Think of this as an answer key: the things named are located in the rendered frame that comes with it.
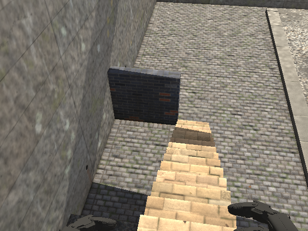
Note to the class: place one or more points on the stairs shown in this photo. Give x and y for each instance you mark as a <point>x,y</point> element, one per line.
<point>190,193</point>

